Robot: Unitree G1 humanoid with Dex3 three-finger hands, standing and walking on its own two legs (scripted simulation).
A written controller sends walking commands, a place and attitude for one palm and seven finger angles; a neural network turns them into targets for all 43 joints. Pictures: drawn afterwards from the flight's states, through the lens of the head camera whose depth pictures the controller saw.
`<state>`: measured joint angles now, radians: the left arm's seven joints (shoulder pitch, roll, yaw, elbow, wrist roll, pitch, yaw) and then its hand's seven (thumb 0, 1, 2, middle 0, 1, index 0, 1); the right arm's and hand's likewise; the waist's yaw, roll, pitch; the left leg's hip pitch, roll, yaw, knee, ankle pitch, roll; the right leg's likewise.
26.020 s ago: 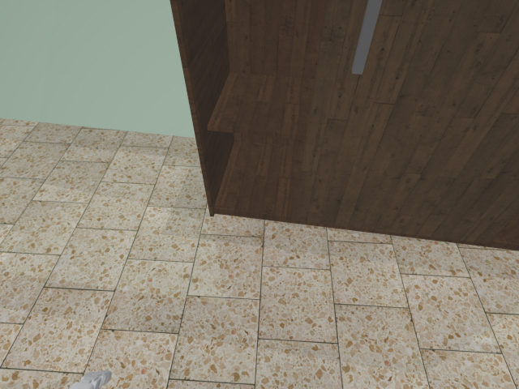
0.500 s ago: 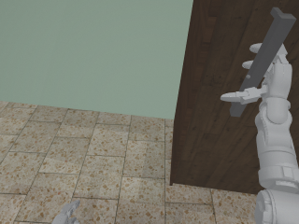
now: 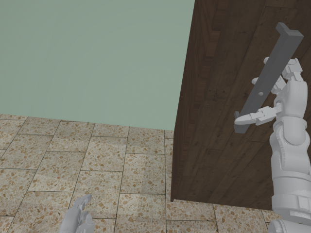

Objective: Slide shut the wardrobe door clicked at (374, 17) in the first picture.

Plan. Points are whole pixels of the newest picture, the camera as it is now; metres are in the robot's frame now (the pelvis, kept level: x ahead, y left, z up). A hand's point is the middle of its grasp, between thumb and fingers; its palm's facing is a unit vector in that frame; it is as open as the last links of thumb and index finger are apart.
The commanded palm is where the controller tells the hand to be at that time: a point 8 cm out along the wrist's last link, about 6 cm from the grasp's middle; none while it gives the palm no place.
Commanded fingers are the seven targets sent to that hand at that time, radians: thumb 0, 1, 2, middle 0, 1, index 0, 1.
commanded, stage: slip the hand off the handle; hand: right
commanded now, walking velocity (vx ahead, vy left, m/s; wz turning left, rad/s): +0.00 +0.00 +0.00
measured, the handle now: (257, 86) +0.42 -0.22 +0.20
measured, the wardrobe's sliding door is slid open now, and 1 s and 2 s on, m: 0.01 0.01 0.01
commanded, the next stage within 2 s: draw the hand back to the body in 1.00 s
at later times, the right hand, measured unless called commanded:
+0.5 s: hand (289, 101) +0.37 -0.27 +0.20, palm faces +0.27 +0.96 -0.11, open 14.7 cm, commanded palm +0.32 -0.31 +0.20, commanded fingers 0.00 0.55 -0.20 0.25 1.15 0.25 1.15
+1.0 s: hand (307, 136) +0.28 -0.27 +0.20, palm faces +0.30 +0.95 -0.11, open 14.7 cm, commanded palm +0.23 -0.30 +0.20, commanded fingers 0.00 0.55 -0.20 0.25 1.15 0.25 1.15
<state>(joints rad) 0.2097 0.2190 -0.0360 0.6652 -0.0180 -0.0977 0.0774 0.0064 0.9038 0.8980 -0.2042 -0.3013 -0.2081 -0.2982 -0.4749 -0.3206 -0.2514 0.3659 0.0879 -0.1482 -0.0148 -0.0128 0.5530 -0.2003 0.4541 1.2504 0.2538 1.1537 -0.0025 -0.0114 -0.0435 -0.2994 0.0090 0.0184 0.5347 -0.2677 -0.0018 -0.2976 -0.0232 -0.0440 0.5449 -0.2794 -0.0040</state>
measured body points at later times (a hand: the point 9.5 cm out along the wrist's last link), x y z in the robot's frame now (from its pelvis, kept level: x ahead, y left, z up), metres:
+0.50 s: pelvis +0.00 +0.00 -0.01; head +0.02 +0.00 +0.44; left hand +0.12 +0.25 -0.11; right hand +0.35 -0.32 +0.21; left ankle +0.01 +0.12 -0.73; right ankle +0.00 -0.12 -0.73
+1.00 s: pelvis +0.00 +0.00 +0.00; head -0.01 +0.00 +0.45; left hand +0.22 +0.20 -0.07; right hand +0.25 -0.32 +0.20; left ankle +0.01 +0.12 -0.73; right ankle +0.00 -0.12 -0.73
